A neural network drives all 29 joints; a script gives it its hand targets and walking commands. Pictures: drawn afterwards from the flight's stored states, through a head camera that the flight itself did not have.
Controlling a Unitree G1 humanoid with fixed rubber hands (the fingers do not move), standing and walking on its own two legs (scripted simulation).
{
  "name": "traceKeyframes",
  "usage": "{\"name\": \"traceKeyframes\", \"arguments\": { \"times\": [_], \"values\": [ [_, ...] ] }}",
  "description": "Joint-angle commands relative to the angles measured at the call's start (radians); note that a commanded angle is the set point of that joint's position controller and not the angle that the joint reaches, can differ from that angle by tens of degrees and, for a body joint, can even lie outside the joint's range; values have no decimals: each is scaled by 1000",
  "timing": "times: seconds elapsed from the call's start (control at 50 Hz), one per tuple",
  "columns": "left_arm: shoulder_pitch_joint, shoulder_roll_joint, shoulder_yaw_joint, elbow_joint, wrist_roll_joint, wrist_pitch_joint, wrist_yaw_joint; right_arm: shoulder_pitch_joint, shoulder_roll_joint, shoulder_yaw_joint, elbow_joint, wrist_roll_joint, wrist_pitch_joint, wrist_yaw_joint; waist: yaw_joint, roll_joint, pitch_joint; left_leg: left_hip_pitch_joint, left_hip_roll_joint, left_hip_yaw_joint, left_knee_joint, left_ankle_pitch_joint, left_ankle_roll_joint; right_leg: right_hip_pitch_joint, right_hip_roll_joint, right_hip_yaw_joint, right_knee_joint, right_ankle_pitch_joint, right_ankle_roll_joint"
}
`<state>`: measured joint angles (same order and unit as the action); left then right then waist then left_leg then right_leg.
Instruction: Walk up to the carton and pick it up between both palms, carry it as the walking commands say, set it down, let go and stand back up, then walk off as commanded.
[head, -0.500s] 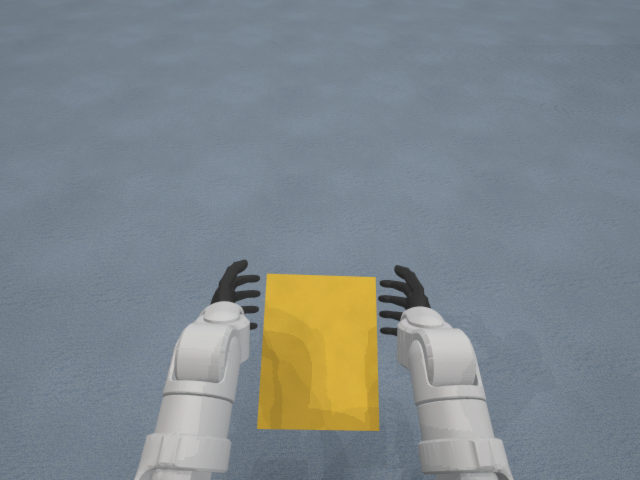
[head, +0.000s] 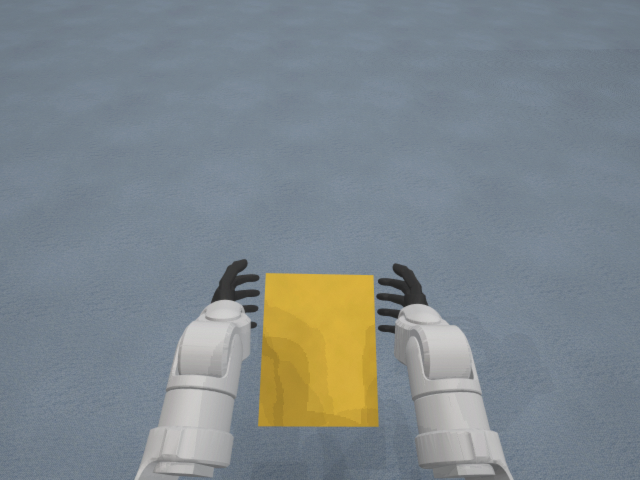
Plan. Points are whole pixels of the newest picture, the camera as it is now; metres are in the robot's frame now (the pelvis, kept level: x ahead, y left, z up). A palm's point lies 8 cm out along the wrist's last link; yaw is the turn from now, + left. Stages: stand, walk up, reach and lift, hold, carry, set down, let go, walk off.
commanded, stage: carry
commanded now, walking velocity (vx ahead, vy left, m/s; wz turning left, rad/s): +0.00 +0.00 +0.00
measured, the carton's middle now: (316, 348) +0.33 +0.00 -0.06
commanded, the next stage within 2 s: none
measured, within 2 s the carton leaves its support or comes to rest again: neither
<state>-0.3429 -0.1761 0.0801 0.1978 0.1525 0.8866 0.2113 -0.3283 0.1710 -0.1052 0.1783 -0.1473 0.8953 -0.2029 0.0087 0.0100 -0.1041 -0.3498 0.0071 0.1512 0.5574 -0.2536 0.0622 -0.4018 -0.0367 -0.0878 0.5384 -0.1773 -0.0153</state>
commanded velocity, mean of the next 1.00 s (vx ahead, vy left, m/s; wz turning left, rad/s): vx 0.00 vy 0.00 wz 0.00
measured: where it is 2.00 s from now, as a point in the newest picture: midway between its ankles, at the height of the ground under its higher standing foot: outside the picture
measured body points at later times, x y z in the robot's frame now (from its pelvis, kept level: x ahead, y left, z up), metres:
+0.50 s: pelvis +0.02 +0.01 +0.00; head +0.00 +0.01 +0.45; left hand +0.33 +0.12 +0.05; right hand +0.33 -0.12 +0.05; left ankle +0.03 +0.08 -0.73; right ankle +0.06 -0.11 -0.73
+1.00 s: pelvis +0.02 +0.01 +0.00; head -0.01 +0.01 +0.45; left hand +0.33 +0.13 +0.05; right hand +0.33 -0.11 +0.05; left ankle +0.03 +0.08 -0.73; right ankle +0.06 -0.11 -0.73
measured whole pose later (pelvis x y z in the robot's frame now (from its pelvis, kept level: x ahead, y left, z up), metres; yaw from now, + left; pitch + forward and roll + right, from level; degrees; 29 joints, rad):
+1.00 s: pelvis +0.02 +0.01 +0.00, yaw -1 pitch +2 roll +0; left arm -0.32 -0.17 0.07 0.19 0.15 0.86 0.20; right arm -0.31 0.16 -0.10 0.17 -0.14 0.86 -0.19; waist 0.01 0.01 -0.10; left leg -0.32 0.01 0.16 0.58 -0.30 0.07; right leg -0.37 -0.04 -0.07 0.56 -0.21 0.00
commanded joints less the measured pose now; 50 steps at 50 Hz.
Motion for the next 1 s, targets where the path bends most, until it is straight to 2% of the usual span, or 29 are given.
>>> {"name": "traceKeyframes", "arguments": {
  "times": [0.0, 0.02, 0.06, 0.08, 0.1, 0.14, 0.16, 0.2, 0.26, 0.28, 0.3, 0.38, 0.42, 0.46, 0.5, 0.52, 0.56, 0.62, 0.64, 0.66, 0.7, 0.76, 0.8, 0.84, 0.86, 0.9, 0.92, 0.96, 0.98],
  "values": [
    [-414, -1015, -445, -108, -246, -57, -234, -471, 1001, 464, -128, 248, -62, 227, -1, -7, -359, 146, 157, -173, -113, 114, 4, 144, -107, 120, -51, 159, -34],
    [-443, -1021, -449, -185, -275, -60, -230, -526, 1015, 488, -213, 285, -65, 222, -2, -51, -360, 146, 162, -177, -109, 97, 8, 153, -108, 116, -63, 140, -27],
    [-391, -1010, -428, -92, -238, -49, -232, -478, 1000, 475, -131, 251, -54, 224, -2, -29, -334, 136, 173, -195, -125, 111, 13, 138, -102, 120, -53, 131, -31],
    [-413, -1006, -443, -111, -246, -57, -236, -460, 998, 467, -124, 245, -58, 227, -2, 0, -354, 138, 169, -193, -121, 92, 10, 146, -101, 115, -57, 116, -33],
    [-414, -1004, -441, -126, -246, -61, -235, -468, 1003, 475, -132, 253, -61, 229, -2, -27, -334, 128, 166, -188, -125, 49, 13, 136, -103, 118, -68, 103, -33],
    [-452, -1011, -456, -128, -248, -64, -240, -465, 1006, 462, -107, 242, -64, 235, -2, 29, -346, 139, 174, -198, -135, 112, 5, 137, -98, 114, -42, 119, -31],
    [-420, -1008, -444, -114, -244, -66, -239, -496, 1000, 473, -141, 259, -72, 233, -1, -12, -358, 143, 169, -179, -126, 94, 3, 158, -98, 108, -55, 127, -34],
    [-405, -1008, -435, -100, -241, -68, -237, -495, 996, 477, -138, 260, -74, 232, -2, -14, -336, 134, 168, -185, -127, 78, 2, 138, -97, 115, -57, 106, -34],
    [-434, -1002, -446, -137, -245, -73, -239, -491, 1009, 476, -131, 258, -75, 237, -2, -6, -349, 146, 179, -193, -129, 101, 8, 139, -92, 110, -52, 97, -30],
    [-465, -1014, -466, -207, -281, -71, -232, -507, 1014, 483, -206, 281, -75, 225, -3, -38, -343, 137, 172, -190, -127, 73, 6, 135, -95, 117, -64, 98, -32],
    [-406, -1009, -447, -100, -245, -64, -237, -459, 995, 464, -121, 241, -70, 227, -3, -23, -353, 142, 173, -187, -126, 83, 6, 150, -99, 114, -59, 127, -32],
    [-446, -1007, -462, -163, -258, -79, -235, -485, 1003, 476, -160, 261, -82, 231, -4, -21, -361, 163, 163, -174, -110, 161, -5, 162, -104, 112, -46, 177, -33],
    [-413, -1002, -453, -126, -245, -75, -237, -467, 998, 477, -134, 248, -79, 231, -3, -29, -345, 165, 169, -177, -104, 154, 2, 146, -102, 119, -55, 157, -35],
    [-388, -995, -445, -86, -228, -76, -241, -450, 986, 471, -101, 240, -81, 237, -3, 28, -349, 164, 167, -173, -103, 200, 0, 149, -103, 117, -38, 187, -34],
    [-432, -1004, -459, -134, -241, -84, -241, -456, 1006, 471, -106, 245, -84, 240, -2, 8, -361, 170, 173, -180, -108, 204, -2, 153, -94, 106, -31, 153, -34],
    [-452, -1017, -469, -203, -276, -82, -233, -514, 1008, 488, -213, 284, -87, 228, -2, -20, -366, 166, 169, -168, -102, 155, 2, 160, -92, 105, -48, 149, -32],
    [-406, -1005, -453, -112, -239, -71, -237, -463, 991, 465, -125, 241, -78, 232, -2, -13, -357, 167, 182, -182, -104, 208, 0, 156, -89, 105, -36, 154, -28],
    [-413, -1004, -467, -127, -241, -80, -240, -436, 991, 461, -109, 238, -83, 238, -2, 21, -361, 178, 177, -182, -107, 231, -5, 155, -89, 103, -26, 159, -29],
    [-410, -1010, -461, -156, -255, -78, -233, -493, 990, 482, -193, 266, -87, 228, -2, -14, -345, 183, 175, -165, -90, 275, -8, 142, -91, 103, -24, 191, -29],
    [-407, -1000, -453, -114, -233, -77, -238, -460, 988, 467, -118, 241, -82, 236, -2, 3, -351, 174, 179, -180, -104, 242, -6, 156, -90, 95, -24, 151, -24],
    [-405, -1004, -457, -139, -246, -75, -236, -454, 989, 471, -143, 247, -77, 233, -3, -15, -335, 162, 182, -188, -115, 179, 1, 141, -86, 101, -35, 122, -23],
    [-415, -1007, -466, -112, -238, -86, -243, -464, 982, 466, -119, 238, -93, 241, -2, 40, -348, 168, 174, -175, -105, 215, -7, 152, -90, 104, -23, 151, -30],
    [-449, -1012, -474, -166, -264, -90, -242, -501, 992, 479, -174, 258, -96, 233, -2, -18, -330, 160, 175, -171, -101, 197, -7, 151, -91, 102, -32, 144, -27],
    [-386, -993, -453, -146, -249, -75, -233, -474, 982, 482, -181, 265, -84, 225, -2, -13, -321, 159, 179, -183, -111, 177, -7, 137, -92, 109, -39, 130, -27],
    [-395, -990, -447, -94, -230, -73, -239, -448, 984, 467, -91, 231, -77, 232, -1, -16, -321, 148, 187, -192, -118, 164, -3, 147, -93, 107, -36, 115, -25],
    [-420, -997, -460, -153, -257, -78, -238, -466, 989, 481, -157, 254, -82, 227, -1, -26, -314, 152, 184, -180, -117, 167, -7, 142, -91, 106, -35, 114, -30],
    [-406, -992, -457, -98, -235, -76, -242, -446, 984, 459, -90, 228, -83, 231, 0, 14, -325, 151, 182, -183, -118, 178, -5, 148, -92, 109, -32, 127, -25],
    [-455, -1002, -484, -229, -280, -82, -230, -481, 999, 487, -205, 278, -84, 225, -2, -13, -324, 152, 185, -181, -119, 180, -11, 156, -86, 97, -29, 125, -24],
    [-403, -993, -455, -140, -246, -69, -231, -464, 984, 475, -149, 251, -74, 222, 0, -20, -307, 142, 184, -181, -115, 145, -4, 140, -87, 111, -46, 107, -23]
  ]
}}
